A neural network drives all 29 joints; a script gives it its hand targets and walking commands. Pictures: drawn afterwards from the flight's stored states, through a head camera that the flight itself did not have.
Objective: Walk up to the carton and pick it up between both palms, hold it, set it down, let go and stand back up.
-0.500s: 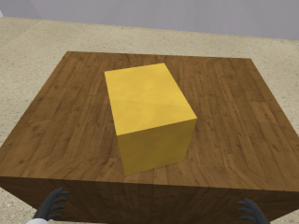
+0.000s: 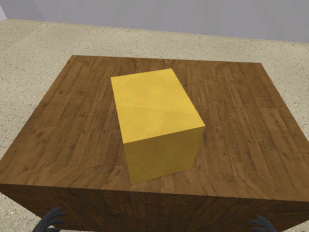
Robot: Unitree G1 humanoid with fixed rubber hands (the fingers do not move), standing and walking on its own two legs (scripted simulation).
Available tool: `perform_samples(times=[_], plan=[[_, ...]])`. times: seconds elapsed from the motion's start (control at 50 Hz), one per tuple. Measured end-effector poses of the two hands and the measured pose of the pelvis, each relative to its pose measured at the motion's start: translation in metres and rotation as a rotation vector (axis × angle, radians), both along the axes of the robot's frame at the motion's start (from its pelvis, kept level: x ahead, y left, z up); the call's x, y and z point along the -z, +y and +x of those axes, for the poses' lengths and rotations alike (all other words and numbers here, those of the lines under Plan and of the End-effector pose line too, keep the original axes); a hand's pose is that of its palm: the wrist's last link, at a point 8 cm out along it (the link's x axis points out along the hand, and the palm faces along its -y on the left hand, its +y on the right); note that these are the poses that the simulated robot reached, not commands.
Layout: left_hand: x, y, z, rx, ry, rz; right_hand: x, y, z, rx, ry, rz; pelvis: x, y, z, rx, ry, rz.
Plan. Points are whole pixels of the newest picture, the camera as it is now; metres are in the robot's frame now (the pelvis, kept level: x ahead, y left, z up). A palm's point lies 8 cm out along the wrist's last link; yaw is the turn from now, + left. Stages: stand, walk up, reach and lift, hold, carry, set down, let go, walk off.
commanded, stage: stand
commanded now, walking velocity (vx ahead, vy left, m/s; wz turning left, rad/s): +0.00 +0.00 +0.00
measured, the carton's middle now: (152, 124) +0.45 +0.03 -0.01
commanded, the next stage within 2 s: walk up in 1.40 s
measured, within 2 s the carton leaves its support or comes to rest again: neither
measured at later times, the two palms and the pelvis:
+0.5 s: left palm out of the picture +0.10 +0.30 -0.09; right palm out of the picture +0.10 -0.30 -0.09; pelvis +0.00 +0.00 +0.01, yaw +0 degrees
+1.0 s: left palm out of the picture +0.09 +0.31 -0.09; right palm out of the picture +0.09 -0.30 -0.10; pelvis +0.00 +0.01 +0.01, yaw +0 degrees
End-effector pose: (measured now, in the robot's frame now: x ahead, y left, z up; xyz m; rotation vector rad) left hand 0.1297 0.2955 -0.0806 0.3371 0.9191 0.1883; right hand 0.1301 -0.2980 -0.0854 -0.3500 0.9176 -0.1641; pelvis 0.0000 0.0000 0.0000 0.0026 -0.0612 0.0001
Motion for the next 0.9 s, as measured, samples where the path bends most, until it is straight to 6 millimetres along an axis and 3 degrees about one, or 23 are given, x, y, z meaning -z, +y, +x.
perform_samples(times=[0.38, 0.9], plan=[[0.009, 0.007, -0.021, -0.027, 0.1, 0.001, 0.008, -0.003, -0.028, 0.046, 0.102, -0.006, -0.005, 0.003, -0.003, 0.003, 0.0, -0.001], [0.014, 0.018, -0.039, -0.066, 0.179, 0.016, 0.012, -0.004, -0.04, 0.082, 0.169, -0.014, -0.008, 0.007, 0.0, 0.004, 0.011, -0.002]])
